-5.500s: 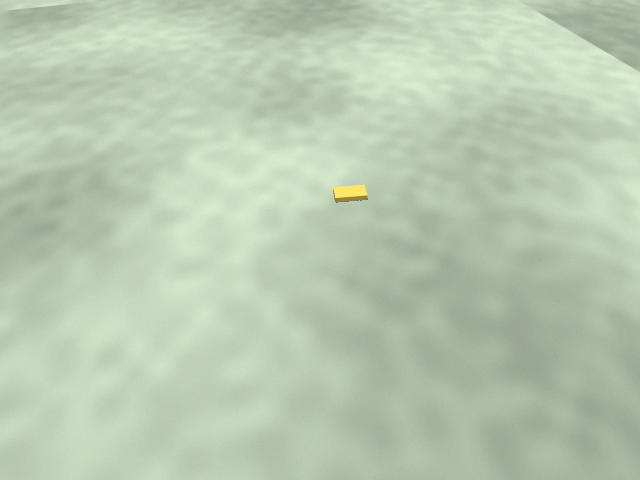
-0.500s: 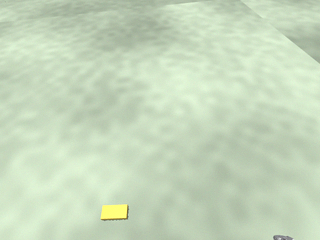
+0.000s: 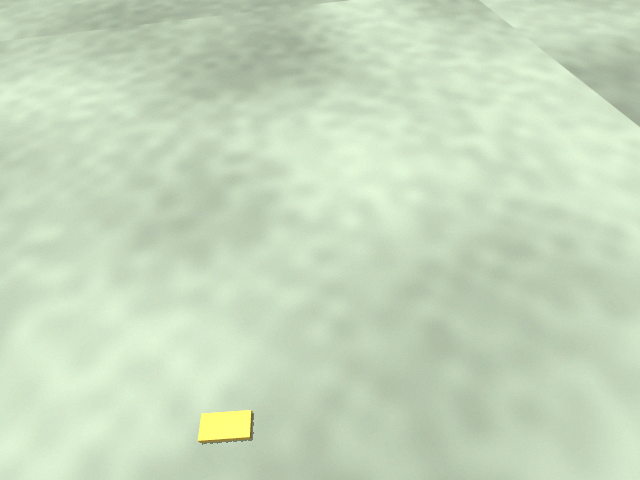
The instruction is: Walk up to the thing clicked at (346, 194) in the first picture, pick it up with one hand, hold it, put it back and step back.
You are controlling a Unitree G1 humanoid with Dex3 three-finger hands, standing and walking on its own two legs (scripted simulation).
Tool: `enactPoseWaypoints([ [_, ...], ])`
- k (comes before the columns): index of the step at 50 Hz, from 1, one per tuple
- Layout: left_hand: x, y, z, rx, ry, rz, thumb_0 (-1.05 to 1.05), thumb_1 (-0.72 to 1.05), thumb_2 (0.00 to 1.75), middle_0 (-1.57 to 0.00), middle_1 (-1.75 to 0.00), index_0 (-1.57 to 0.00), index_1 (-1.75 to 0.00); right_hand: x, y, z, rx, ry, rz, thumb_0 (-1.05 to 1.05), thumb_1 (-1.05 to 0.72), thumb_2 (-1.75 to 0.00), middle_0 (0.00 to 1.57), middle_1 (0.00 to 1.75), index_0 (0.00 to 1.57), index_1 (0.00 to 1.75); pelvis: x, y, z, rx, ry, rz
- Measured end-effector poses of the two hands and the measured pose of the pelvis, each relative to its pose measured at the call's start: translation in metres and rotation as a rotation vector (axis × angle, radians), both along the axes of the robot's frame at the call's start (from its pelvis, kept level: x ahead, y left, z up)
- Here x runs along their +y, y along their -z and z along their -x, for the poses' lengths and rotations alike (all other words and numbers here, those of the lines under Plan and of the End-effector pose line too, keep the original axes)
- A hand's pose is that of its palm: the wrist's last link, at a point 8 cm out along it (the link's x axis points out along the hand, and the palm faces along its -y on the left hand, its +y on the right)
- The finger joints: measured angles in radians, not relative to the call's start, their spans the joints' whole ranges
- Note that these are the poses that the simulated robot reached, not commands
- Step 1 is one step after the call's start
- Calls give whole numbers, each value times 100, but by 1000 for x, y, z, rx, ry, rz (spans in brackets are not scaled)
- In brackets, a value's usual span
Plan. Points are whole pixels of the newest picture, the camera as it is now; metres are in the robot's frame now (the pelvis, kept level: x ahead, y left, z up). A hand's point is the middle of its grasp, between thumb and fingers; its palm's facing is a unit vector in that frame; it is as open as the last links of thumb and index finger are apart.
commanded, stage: walk up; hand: left
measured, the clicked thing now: (226, 426) +0.39 +0.33 -0.77
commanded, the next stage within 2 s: stand in 0.08 s
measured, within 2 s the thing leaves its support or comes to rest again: neither
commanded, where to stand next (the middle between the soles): +0.05 +0.03 m, yaw +2 degrees
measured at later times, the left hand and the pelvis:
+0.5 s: hand out of the picture +0.08 +0.24 -0.15, palm faces -0.03 -0.94 -0.34, open 7.4 cm; pelvis +0.00 -0.01 +0.01, yaw +1 degrees
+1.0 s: hand out of the picture +0.07 +0.24 -0.15, palm faces -0.02 -0.94 -0.35, open 7.4 cm; pelvis -0.01 -0.02 +0.01, yaw +1 degrees
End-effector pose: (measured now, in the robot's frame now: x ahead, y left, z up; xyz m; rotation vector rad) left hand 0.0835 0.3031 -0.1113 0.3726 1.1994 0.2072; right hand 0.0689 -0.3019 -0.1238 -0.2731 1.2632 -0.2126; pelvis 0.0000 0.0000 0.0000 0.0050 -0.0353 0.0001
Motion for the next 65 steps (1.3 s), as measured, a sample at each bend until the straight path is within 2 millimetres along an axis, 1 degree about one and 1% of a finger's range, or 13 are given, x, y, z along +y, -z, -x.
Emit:
enactPoseWaypoints([
  [7,-1,0,-4,-5,-9,13,0,90,90,-21,-30,-20,-30,3,-4,-10,-27,-12,4,0,-91,-90,20,30,20,30,1,-1,-2,-2,-2,-3],
  [14,-11,2,-4,-11,-9,45,0,90,90,-21,-30,-20,-30,6,-9,-21,-62,-34,6,0,-91,-90,20,30,20,30,-3,-4,-2,-5,-7,1],
  [19,-17,3,1,-7,-10,57,0,90,90,-21,-30,-20,-30,4,-11,-23,-71,-43,7,0,-91,-90,20,30,20,30,-6,-5,0,-6,-9,1],
  [25,-19,3,9,5,-17,56,0,90,90,-21,-30,-20,-30,-1,-11,-20,-63,-43,9,0,-91,-90,20,30,20,30,-9,-5,1,-7,-11,3],
  [36,-20,2,21,27,-31,46,0,90,90,-21,-30,-20,-30,-7,-8,-5,-27,-40,9,0,-91,-90,20,30,20,30,-14,-6,4,-7,-13,4],
  [47,-22,1,21,21,-29,43,0,90,90,-21,-30,-20,-30,-9,-5,3,-14,-40,5,0,-91,-90,20,30,20,30,-17,-5,5,-8,-14,3],
  [65,-25,1,20,14,-26,45,0,90,90,-21,-30,-20,-30,-13,-7,4,-14,-46,10,0,-91,-90,20,30,20,30,-19,-5,5,-5,-15,3],
])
